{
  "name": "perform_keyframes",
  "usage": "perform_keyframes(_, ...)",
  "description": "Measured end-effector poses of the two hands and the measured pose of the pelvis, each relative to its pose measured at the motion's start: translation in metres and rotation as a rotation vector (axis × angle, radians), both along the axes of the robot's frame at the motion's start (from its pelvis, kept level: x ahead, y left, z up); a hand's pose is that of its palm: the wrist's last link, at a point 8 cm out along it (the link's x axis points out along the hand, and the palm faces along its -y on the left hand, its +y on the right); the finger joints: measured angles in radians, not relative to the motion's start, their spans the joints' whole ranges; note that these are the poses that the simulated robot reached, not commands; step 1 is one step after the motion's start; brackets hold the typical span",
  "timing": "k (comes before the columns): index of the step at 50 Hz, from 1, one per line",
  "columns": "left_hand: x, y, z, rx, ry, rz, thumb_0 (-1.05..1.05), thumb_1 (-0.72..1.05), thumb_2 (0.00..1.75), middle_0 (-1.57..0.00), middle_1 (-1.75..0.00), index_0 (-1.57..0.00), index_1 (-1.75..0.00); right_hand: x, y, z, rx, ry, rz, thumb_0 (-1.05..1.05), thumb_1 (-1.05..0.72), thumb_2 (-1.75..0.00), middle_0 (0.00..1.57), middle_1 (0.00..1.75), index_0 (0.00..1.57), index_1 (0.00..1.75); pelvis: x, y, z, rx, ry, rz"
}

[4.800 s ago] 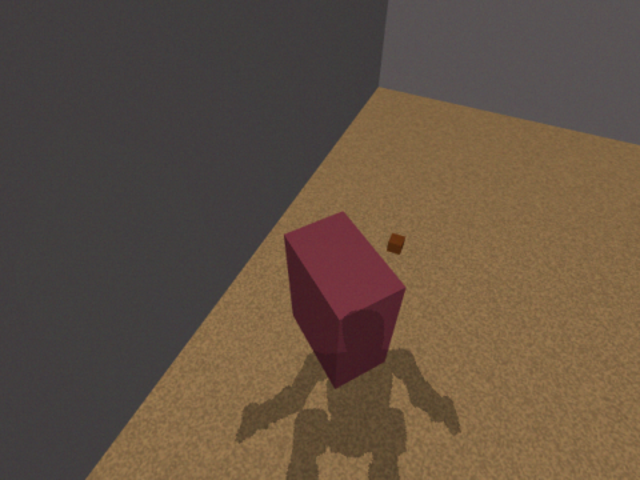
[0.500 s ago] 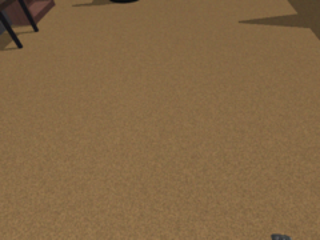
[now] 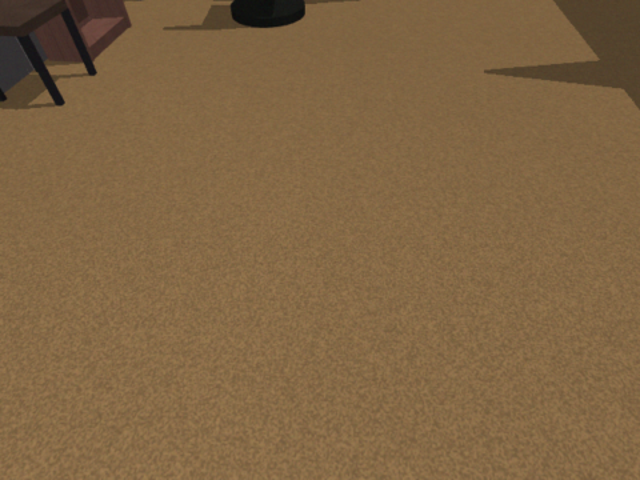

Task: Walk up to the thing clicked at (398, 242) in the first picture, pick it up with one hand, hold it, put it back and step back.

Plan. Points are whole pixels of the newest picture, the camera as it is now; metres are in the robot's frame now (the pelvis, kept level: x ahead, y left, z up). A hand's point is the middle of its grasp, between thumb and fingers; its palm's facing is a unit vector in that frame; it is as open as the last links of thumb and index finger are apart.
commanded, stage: stand
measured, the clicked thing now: out of the picture +0.03 +1.08 -0.75
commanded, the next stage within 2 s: none
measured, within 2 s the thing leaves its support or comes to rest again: neither
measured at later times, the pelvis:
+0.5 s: pelvis +0.00 +0.00 +0.00, yaw +1 degrees
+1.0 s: pelvis +0.02 +0.00 +0.00, yaw +1 degrees
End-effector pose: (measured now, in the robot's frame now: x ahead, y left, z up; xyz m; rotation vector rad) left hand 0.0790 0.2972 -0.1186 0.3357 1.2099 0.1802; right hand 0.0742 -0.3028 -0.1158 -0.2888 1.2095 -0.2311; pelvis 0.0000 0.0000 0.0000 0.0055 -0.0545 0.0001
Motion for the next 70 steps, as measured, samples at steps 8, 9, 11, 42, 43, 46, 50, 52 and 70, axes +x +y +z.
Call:
perform_keyframes(8,-0.018,0.003,-0.001,0.006,0.036,0.017,0.01,0.91,0.89,-0.20,-0.29,-0.21,-0.30,-0.007,0.002,-0.003,0.009,0.028,0.000,0.00,-0.90,-0.89,0.21,0.30,0.21,0.30,-0.001,0.000,0.000,0.000,0.003,0.004)
perform_keyframes(9,-0.019,0.003,-0.001,0.006,0.038,0.019,0.01,0.91,0.89,-0.20,-0.29,-0.21,-0.30,-0.007,0.002,-0.004,0.009,0.030,0.001,0.00,-0.90,-0.89,0.21,0.30,0.21,0.30,-0.001,0.000,0.000,0.000,0.003,0.004)
perform_keyframes(11,-0.020,0.003,-0.001,0.005,0.040,0.024,0.01,0.91,0.89,-0.20,-0.29,-0.21,-0.30,-0.008,0.002,-0.004,0.009,0.035,0.003,0.00,-0.90,-0.89,0.21,0.30,0.21,0.30,-0.001,0.000,0.000,0.000,0.003,0.006)
perform_keyframes(42,0.000,-0.001,0.001,0.002,0.023,0.015,0.01,0.91,0.89,-0.20,-0.30,-0.21,-0.30,0.008,-0.001,-0.003,0.004,0.039,0.013,0.00,-0.90,-0.89,0.21,0.30,0.21,0.30,0.013,-0.002,0.001,0.000,0.014,0.015)
perform_keyframes(43,0.001,-0.001,0.001,0.003,0.022,0.015,0.01,0.91,0.89,-0.20,-0.30,-0.21,-0.30,0.009,-0.001,-0.003,0.003,0.037,0.014,0.00,-0.90,-0.89,0.21,0.30,0.21,0.30,0.013,-0.003,0.001,0.000,0.014,0.015)
perform_keyframes(46,0.004,-0.002,0.002,0.004,0.017,0.015,0.01,0.91,0.89,-0.20,-0.29,-0.21,-0.30,0.013,-0.001,-0.003,0.004,0.032,0.016,0.00,-0.90,-0.89,0.21,0.30,0.21,0.30,0.015,-0.003,0.001,0.000,0.015,0.016)
perform_keyframes(50,0.007,-0.002,0.002,0.005,0.012,0.015,0.01,0.91,0.89,-0.20,-0.29,-0.21,-0.30,0.017,-0.002,-0.003,0.005,0.027,0.017,0.00,-0.90,-0.89,0.21,0.30,0.21,0.30,0.016,-0.003,0.001,-0.001,0.014,0.017)
perform_keyframes(52,0.008,-0.002,0.002,0.006,0.010,0.014,0.01,0.91,0.89,-0.20,-0.30,-0.21,-0.30,0.019,-0.002,-0.002,0.005,0.024,0.017,0.00,-0.90,-0.89,0.21,0.30,0.21,0.30,0.017,-0.004,0.001,-0.002,0.013,0.017)
perform_keyframes(70,0.008,-0.001,0.001,-0.002,-0.001,0.019,0.01,0.91,0.89,-0.20,-0.30,-0.21,-0.30,0.018,-0.001,0.001,-0.004,0.019,0.019,0.00,-0.90,-0.89,0.21,0.30,0.21,0.30,0.017,-0.003,0.002,-0.002,0.005,0.020)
